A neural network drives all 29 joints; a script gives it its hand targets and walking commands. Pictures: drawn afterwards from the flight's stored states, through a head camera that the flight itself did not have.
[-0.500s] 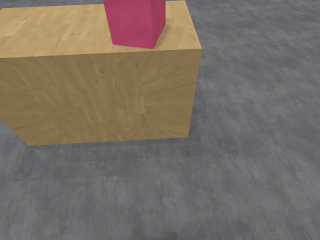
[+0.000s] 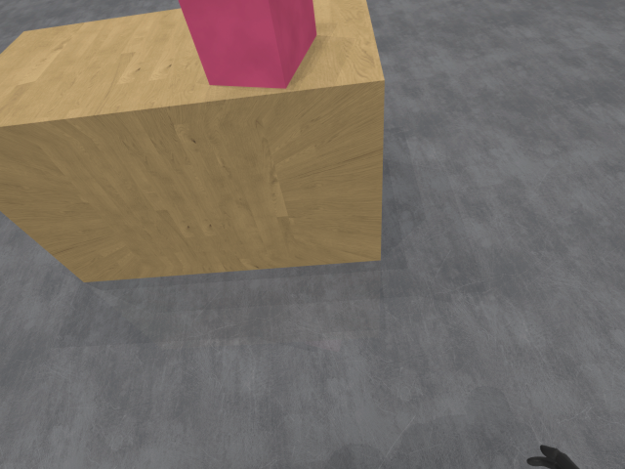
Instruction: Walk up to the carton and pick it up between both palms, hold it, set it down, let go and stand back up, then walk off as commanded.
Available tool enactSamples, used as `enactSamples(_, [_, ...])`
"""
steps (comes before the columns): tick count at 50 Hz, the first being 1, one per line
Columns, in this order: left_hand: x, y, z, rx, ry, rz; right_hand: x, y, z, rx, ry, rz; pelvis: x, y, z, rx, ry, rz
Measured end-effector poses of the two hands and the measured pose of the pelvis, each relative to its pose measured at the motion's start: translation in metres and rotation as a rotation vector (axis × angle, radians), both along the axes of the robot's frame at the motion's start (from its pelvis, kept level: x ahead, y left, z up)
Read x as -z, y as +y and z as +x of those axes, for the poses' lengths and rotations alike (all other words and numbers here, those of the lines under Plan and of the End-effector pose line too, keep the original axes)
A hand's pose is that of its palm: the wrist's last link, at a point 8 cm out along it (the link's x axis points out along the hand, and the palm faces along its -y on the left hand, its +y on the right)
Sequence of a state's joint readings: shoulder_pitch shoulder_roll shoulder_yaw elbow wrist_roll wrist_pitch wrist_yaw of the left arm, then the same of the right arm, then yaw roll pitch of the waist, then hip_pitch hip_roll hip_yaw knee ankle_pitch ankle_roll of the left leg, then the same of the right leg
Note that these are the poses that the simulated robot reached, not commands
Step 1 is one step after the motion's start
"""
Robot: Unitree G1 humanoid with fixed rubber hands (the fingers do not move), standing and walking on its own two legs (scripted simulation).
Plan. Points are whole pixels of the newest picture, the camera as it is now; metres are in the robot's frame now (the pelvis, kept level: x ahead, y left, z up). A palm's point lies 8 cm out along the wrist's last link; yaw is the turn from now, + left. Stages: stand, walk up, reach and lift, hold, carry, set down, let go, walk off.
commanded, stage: walk off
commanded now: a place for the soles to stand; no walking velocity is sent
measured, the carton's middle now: (255, 13) +1.09 +0.11 +0.10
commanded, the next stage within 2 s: none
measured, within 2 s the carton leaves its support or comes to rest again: neither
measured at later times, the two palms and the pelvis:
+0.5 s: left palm out of the picture +0.18 +0.44 -0.09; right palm (496, 437) +0.19 -0.21 -0.12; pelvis +0.11 +0.10 -0.01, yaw -3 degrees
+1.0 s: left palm out of the picture +0.13 +0.52 -0.06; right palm (444, 443) +0.18 -0.15 -0.14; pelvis +0.09 +0.17 -0.01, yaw +0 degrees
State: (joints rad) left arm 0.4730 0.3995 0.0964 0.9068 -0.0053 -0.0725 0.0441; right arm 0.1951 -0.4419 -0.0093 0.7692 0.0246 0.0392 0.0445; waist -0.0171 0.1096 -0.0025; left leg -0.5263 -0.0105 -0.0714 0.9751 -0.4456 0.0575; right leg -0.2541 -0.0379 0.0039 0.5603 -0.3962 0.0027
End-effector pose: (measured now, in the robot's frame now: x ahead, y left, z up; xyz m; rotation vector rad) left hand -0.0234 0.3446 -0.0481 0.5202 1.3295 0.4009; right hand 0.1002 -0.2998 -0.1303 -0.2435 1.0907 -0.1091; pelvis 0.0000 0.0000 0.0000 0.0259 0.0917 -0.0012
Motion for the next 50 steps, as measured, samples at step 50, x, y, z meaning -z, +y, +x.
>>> enactSamples(50, [0.012, 0.171, 0.155, 0.069, -0.168, 0.026, 0.008, 0.149, 0.085, -0.054, 0.052, -0.041, 0.012, 0.168, 0.090, 0.002, -0.164, 0.023])
